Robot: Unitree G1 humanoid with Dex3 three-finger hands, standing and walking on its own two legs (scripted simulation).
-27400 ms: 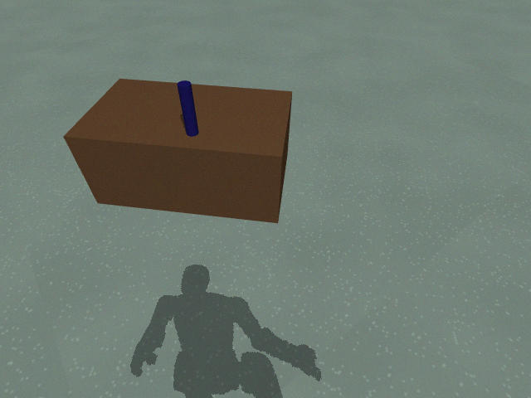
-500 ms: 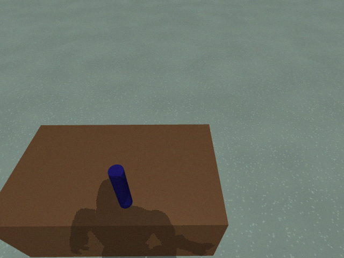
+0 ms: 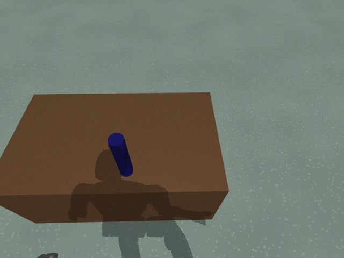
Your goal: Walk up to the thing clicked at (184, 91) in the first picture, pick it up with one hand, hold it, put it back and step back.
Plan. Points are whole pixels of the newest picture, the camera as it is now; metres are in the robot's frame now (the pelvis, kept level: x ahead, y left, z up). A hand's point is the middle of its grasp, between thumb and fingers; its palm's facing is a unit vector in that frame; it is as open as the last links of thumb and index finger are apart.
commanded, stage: step back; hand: left
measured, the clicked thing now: (121, 156) +0.50 +0.19 -0.23
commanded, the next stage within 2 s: none
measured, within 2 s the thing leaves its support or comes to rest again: neither
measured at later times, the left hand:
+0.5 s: hand out of the picture +0.03 +0.25 -0.15, palm faces -0.11 -0.91 -0.39, open 7.4 cm
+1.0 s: hand out of the picture -0.11 +0.28 -0.15, palm faces -0.02 -0.93 -0.37, open 7.4 cm
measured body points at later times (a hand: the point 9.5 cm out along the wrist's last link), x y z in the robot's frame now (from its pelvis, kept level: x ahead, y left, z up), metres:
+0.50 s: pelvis -0.10 +0.00 -0.01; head -0.03 -0.01 +0.43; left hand +0.03 +0.30 -0.13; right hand -0.03 -0.32 -0.13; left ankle -0.03 +0.12 -0.72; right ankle -0.11 -0.12 -0.73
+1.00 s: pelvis -0.23 +0.01 +0.01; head -0.17 +0.04 +0.45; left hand -0.11 +0.33 -0.12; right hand -0.13 -0.30 -0.10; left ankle -0.19 +0.12 -0.73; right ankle -0.27 -0.14 -0.64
